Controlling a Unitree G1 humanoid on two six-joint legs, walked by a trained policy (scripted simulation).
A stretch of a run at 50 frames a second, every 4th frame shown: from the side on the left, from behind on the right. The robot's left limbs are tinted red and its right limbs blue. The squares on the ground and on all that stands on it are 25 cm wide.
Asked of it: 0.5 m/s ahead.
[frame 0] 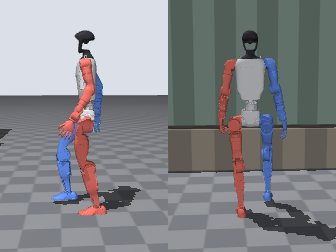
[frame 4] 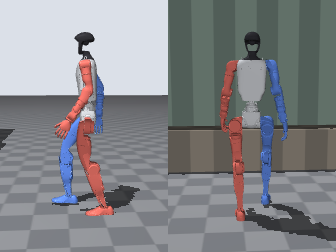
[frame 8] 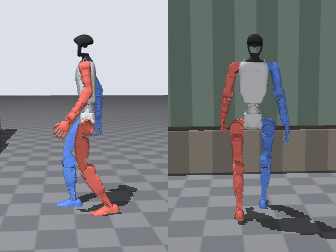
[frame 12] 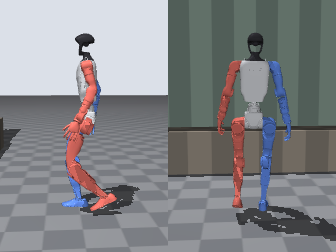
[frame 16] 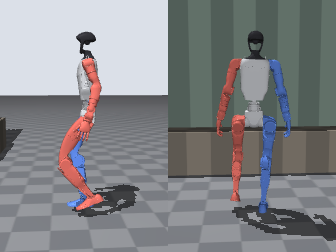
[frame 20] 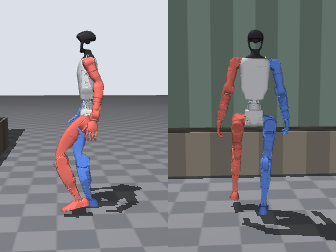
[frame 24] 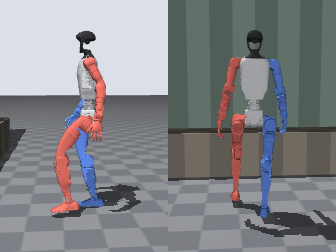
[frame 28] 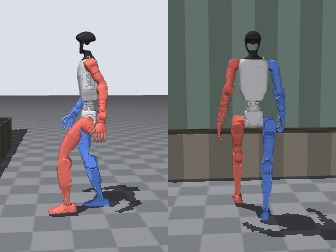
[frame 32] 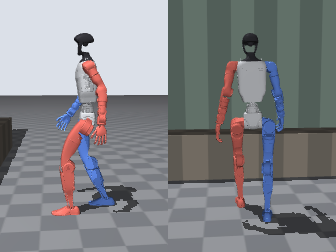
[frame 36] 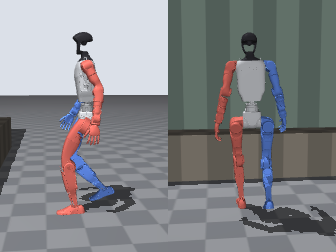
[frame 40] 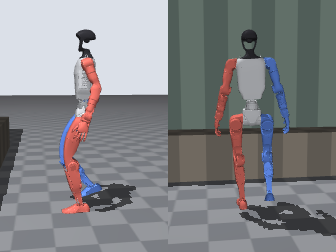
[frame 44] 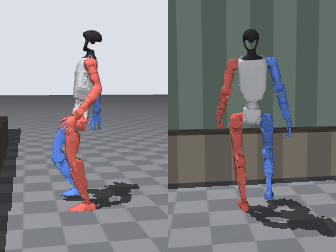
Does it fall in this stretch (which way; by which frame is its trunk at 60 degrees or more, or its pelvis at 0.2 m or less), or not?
no
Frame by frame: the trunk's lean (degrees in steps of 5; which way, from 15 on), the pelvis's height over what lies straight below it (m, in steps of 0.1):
0: 0, 0.8
4: 5, 0.8
8: 5, 0.8
12: 5, 0.8
16: 0, 0.8
20: 0, 0.8
24: 0, 0.8
28: 5, 0.8
32: 5, 0.8
36: 5, 0.8
40: 5, 0.8
44: 10, 0.8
